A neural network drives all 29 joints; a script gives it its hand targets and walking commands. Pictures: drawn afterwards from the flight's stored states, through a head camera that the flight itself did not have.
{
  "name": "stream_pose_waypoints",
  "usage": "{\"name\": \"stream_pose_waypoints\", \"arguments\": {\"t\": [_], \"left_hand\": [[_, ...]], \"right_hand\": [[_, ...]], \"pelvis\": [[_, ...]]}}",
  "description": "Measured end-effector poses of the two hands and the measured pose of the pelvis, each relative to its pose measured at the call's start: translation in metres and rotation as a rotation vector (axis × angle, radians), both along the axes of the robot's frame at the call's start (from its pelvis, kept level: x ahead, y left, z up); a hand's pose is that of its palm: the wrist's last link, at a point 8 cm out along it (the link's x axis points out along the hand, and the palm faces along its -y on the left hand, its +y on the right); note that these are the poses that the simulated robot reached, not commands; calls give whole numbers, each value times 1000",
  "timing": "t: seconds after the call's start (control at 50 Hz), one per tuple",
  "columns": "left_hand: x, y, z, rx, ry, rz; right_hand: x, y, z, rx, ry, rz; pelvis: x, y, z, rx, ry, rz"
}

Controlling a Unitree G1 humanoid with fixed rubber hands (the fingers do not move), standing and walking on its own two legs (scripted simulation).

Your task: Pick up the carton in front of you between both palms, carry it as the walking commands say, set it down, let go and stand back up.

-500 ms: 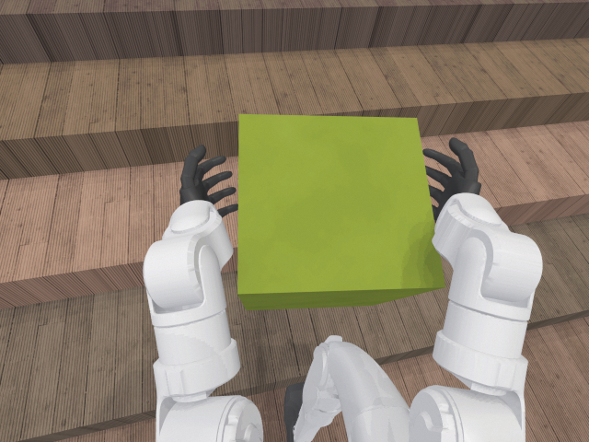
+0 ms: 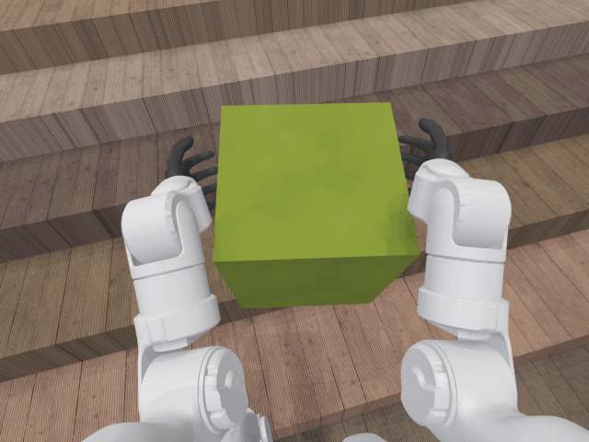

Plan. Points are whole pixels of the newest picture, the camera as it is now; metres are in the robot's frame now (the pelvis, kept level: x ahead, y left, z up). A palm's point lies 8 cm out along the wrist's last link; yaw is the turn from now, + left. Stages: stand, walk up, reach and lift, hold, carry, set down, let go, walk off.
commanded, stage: carry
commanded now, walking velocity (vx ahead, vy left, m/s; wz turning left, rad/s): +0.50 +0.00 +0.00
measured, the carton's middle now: (306, 219) +0.39 -0.04 +0.07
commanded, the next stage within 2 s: none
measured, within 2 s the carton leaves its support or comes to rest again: neither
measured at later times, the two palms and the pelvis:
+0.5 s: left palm out of the picture +0.66 +0.17 +0.28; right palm out of the picture +0.70 -0.12 +0.30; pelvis +0.31 -0.03 +0.13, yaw -1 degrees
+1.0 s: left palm out of the picture +0.99 +0.18 +0.43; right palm out of the picture +0.95 -0.10 +0.45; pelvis +0.61 +0.08 +0.28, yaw -1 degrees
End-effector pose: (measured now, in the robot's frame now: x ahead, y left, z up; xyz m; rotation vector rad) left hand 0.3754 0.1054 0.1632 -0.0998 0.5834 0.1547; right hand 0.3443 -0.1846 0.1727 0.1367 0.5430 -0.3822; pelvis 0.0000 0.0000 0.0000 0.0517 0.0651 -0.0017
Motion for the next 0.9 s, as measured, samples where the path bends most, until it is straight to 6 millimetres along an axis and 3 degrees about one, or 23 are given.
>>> {"name": "stream_pose_waypoints", "arguments": {"t": [0.04, 0.12, 0.18, 0.24, 0.38, 0.46, 0.52, 0.58, 0.64, 0.76, 0.9], "left_hand": [[19, -6, 6, -22, 44, -14], [60, -9, 38, 14, 35, 38], [94, 2, 68, 12, -21, 81], [130, 14, 89, 3, -37, 100], [224, 40, 110, -19, 1, 172], [267, 55, 115, 39, 56, 267], [292, 62, 124, 58, 98, 305], [321, 63, 145, 34, 117, 318], [360, 61, 177, 31, 59, 297], [447, 64, 236, 65, -45, 217], [568, 68, 258, 57, 2, 87]], "right_hand": [[12, -3, 20, 7, 5, -27], [55, 5, 71, -33, -47, -47], [94, 15, 105, -56, -105, -22], [137, 26, 125, -73, -119, 16], [256, 50, 135, -64, -63, 98], [332, 64, 132, -64, 4, 159], [368, 71, 130, -54, 77, 171], [394, 73, 143, -41, 105, 152], [424, 70, 173, -34, 48, 121], [492, 71, 226, -4, -50, 97], [573, 77, 255, -15, 1, 13]], "pelvis": [[20, 5, 24, -11, 0, -13], [59, 12, 57, -52, -2, -39], [92, 10, 67, -70, 1, -44], [132, 5, 73, -84, -6, -33], [239, -15, 86, -134, 10, -20], [296, -31, 108, -143, -12, -12], [323, -31, 136, -145, -24, -8], [353, -29, 166, -132, -32, -1], [386, -21, 188, -106, -29, 6], [467, 11, 210, -65, -19, -7], [571, 62, 235, -12, -3, -14]]}}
